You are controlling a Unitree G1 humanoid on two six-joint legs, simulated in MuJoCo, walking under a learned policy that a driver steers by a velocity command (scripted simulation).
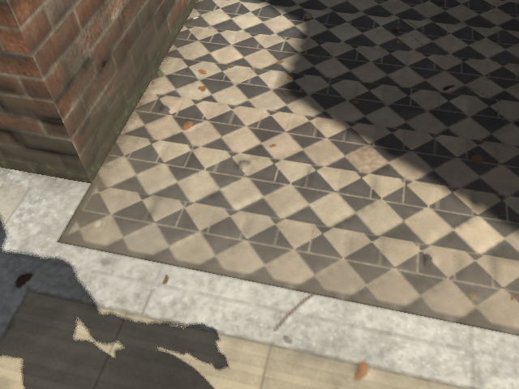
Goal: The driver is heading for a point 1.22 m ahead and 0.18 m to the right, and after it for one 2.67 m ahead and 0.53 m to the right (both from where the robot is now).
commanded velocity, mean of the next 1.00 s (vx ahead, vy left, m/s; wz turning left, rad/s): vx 0.32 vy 0.00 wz -0.12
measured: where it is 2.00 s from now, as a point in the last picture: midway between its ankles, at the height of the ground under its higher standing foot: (353, 250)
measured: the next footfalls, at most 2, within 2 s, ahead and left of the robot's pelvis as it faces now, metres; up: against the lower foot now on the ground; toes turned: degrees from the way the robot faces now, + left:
left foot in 0.18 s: +0.05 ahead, +0.11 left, +0.00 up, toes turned +5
right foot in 0.68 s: +0.25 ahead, -0.12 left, +0.00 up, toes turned -6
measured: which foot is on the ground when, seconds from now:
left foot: up 0.00-0.16, down 0.18-0.70, up 0.72-1.00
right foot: down 0.00-0.18, up 0.20-0.66, down 0.68-1.00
